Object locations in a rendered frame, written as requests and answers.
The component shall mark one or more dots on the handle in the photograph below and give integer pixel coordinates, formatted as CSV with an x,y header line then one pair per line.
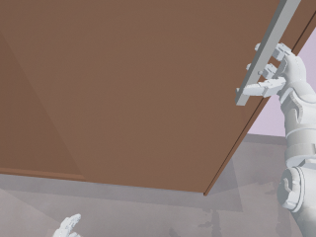
x,y
281,18

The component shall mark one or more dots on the left robot hand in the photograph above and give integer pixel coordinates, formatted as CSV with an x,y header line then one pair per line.
x,y
66,226

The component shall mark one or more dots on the right robot forearm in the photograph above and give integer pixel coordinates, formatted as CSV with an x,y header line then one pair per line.
x,y
298,104

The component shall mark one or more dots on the wardrobe door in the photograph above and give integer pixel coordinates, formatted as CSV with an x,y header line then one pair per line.
x,y
142,92
28,138

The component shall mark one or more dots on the right robot upper arm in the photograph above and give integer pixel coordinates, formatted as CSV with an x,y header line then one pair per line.
x,y
296,191

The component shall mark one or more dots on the right robot hand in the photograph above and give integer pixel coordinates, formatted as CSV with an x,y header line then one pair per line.
x,y
290,70

